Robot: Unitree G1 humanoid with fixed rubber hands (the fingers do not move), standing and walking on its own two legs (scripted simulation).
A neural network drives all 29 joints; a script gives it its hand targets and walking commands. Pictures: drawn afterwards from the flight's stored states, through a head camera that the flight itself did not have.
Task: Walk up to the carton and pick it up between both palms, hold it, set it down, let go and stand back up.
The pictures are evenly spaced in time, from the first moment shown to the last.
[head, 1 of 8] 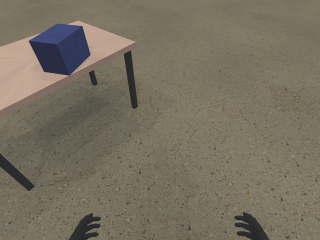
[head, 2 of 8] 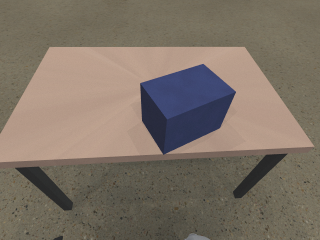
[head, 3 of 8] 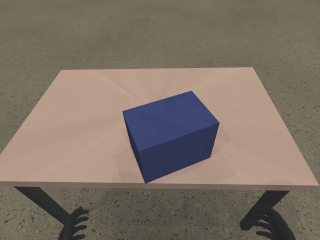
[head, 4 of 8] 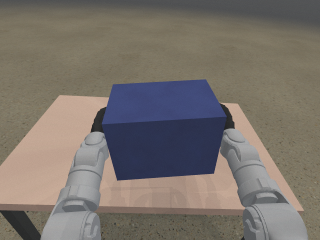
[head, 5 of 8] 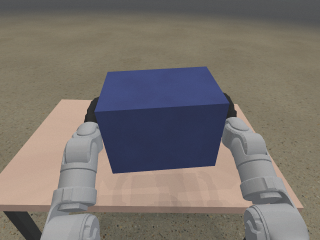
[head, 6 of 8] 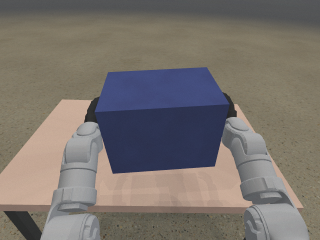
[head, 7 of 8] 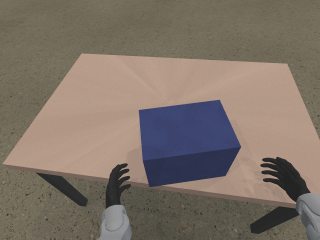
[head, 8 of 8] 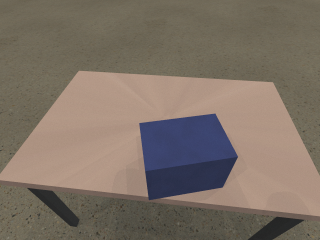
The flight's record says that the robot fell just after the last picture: no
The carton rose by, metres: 0.26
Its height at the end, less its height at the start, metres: +0.00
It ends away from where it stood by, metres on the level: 0.02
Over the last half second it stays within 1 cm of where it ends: yes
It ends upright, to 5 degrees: yes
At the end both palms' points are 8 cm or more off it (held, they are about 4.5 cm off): yes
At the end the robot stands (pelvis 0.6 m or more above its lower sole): yes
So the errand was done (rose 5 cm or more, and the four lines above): yes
